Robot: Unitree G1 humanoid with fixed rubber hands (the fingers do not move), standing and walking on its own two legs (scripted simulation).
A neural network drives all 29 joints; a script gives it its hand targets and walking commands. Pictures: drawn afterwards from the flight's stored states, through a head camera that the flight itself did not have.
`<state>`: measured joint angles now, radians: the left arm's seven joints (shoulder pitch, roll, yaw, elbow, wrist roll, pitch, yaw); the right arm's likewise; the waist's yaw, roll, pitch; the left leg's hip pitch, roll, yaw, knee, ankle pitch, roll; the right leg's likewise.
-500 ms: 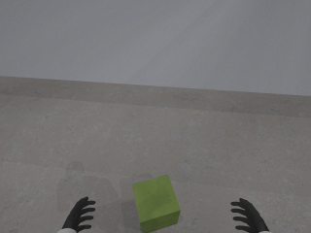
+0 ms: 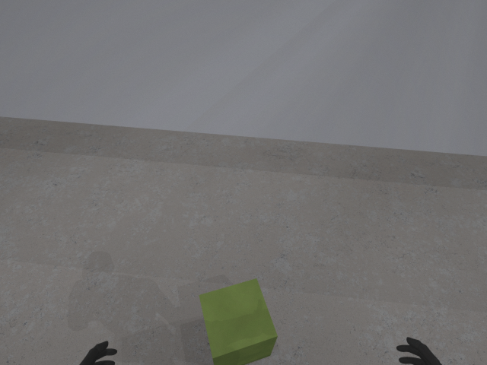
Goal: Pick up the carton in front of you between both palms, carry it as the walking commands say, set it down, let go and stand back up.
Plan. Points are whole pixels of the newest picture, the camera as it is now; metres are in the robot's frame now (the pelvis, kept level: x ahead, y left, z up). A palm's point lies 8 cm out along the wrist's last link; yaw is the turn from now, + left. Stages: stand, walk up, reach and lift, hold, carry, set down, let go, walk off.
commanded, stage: stand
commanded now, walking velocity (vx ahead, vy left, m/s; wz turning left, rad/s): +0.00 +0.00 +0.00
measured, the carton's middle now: (236, 326) +0.39 +0.03 -0.65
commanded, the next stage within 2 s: none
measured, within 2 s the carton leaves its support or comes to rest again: neither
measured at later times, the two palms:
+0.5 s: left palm out of the picture +0.09 +0.30 -0.10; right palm out of the picture +0.09 -0.30 -0.08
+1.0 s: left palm out of the picture +0.06 +0.30 -0.10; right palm out of the picture +0.07 -0.31 -0.09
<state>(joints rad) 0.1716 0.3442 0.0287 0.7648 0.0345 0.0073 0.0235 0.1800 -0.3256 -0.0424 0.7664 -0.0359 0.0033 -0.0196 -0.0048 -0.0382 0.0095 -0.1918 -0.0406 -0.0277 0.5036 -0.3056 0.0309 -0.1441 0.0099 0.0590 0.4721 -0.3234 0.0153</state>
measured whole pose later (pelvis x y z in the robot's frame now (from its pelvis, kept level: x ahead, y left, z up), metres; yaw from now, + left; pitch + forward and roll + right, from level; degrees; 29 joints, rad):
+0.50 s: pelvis -0.01 +0.00 +0.01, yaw +0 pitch -2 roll +0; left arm 0.16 0.37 0.01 0.91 0.03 0.00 0.02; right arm 0.15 -0.35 -0.02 0.91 -0.03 -0.01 -0.02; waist 0.00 -0.03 0.02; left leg -0.14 -0.04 -0.02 0.42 -0.25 0.03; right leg -0.10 0.01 0.06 0.39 -0.26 0.02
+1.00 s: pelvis -0.03 +0.00 +0.01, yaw +0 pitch -2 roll +0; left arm 0.14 0.39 0.01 1.00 0.02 -0.01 0.01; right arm 0.13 -0.37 -0.01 1.01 -0.02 -0.01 -0.01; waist 0.00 -0.02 0.03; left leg -0.13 -0.03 -0.02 0.37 -0.20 0.02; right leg -0.09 0.01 0.06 0.34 -0.22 0.02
